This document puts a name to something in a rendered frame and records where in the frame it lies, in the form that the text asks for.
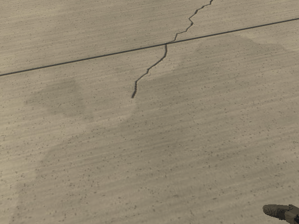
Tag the robot right hand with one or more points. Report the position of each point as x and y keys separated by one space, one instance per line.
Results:
x=290 y=213

